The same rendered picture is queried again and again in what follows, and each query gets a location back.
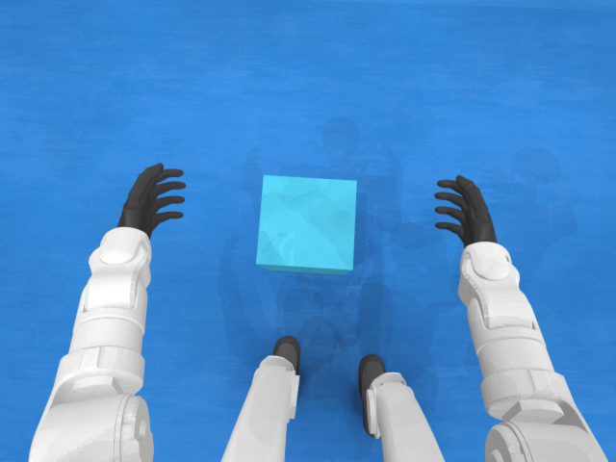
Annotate robot right hand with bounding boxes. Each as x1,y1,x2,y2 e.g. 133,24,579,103
434,175,497,249

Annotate left robot forearm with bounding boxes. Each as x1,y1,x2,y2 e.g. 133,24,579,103
29,227,152,462

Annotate robot right upper arm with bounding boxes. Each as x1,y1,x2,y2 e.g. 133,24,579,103
485,421,606,462

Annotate right robot forearm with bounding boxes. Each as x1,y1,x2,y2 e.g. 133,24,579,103
458,242,608,462

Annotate right robot shin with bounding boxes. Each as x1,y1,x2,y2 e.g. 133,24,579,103
369,372,414,395

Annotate right robot foot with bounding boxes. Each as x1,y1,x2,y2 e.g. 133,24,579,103
358,354,386,438

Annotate carton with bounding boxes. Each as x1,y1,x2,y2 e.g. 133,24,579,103
256,175,357,275

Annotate robot left hand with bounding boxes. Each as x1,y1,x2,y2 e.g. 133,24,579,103
117,163,186,240

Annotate robot left upper arm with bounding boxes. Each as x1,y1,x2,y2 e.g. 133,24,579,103
33,393,154,462

